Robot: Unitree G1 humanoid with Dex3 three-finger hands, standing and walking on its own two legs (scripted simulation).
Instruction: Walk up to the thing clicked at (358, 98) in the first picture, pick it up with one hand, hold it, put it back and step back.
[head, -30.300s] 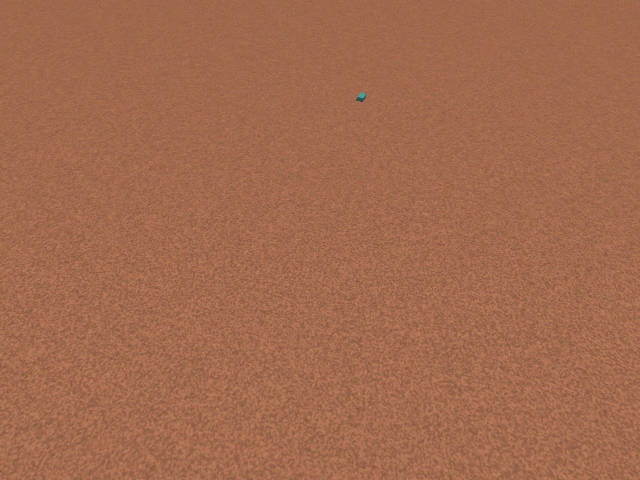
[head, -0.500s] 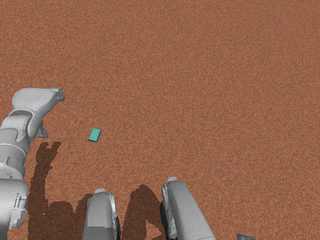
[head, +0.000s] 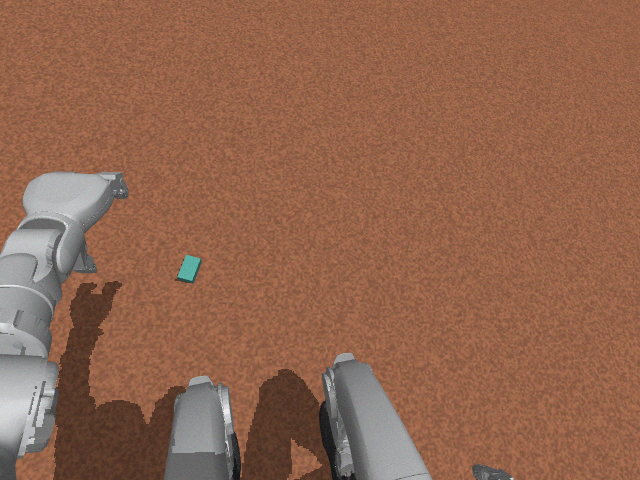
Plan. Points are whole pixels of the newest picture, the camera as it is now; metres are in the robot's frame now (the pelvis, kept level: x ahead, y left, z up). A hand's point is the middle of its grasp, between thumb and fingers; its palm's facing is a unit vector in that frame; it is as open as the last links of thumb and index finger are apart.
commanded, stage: go down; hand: left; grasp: from above
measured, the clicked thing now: (189, 269) +0.57 +0.17 -0.57
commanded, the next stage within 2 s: none
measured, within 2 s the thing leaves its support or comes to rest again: neither
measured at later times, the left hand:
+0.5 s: hand (83, 231) +0.46 +0.24 -0.08, palm faces -0.42 +0.05 -0.91, open 11.8 cm
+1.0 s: hand (82, 229) +0.47 +0.24 -0.08, palm faces -0.41 +0.05 -0.91, open 11.8 cm
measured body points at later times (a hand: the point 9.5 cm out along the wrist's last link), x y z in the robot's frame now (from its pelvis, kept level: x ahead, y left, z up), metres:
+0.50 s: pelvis +0.00 +0.00 +0.00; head +0.17 +0.03 +0.42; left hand +0.48 +0.24 -0.03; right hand +0.04 -0.27 -0.12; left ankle +0.06 +0.11 -0.55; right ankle +0.07 -0.15 -0.55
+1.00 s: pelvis +0.00 +0.00 +0.00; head +0.17 +0.04 +0.41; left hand +0.48 +0.24 -0.03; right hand +0.03 -0.26 -0.12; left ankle +0.06 +0.11 -0.55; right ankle +0.07 -0.15 -0.55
